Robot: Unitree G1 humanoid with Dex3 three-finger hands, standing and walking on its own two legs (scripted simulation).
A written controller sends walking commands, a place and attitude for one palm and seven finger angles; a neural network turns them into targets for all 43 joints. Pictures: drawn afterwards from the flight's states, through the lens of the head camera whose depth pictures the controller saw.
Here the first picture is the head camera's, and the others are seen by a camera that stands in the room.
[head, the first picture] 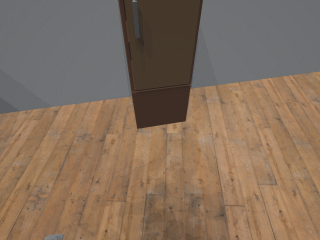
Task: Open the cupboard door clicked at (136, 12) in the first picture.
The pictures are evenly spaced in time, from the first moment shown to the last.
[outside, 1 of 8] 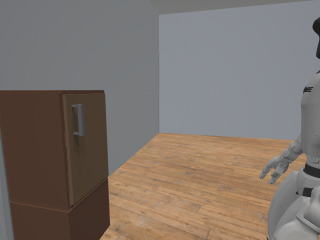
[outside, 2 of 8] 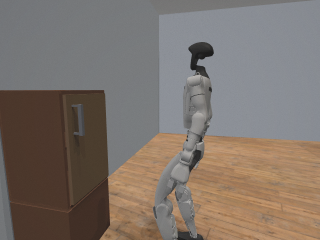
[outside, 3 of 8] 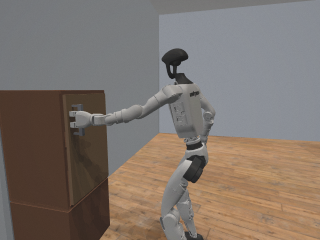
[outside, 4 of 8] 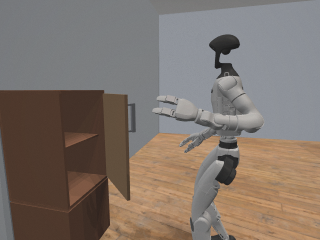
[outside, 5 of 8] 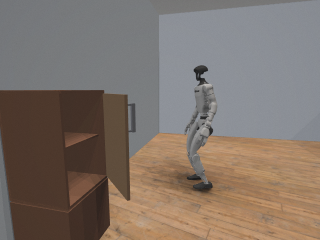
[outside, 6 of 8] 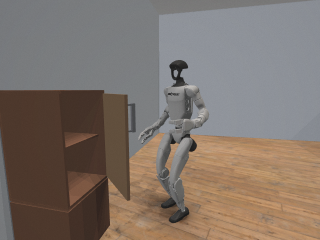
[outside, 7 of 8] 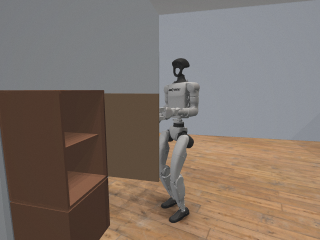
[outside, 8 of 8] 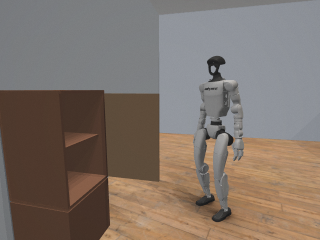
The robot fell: no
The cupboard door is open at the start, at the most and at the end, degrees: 0 93 91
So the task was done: yes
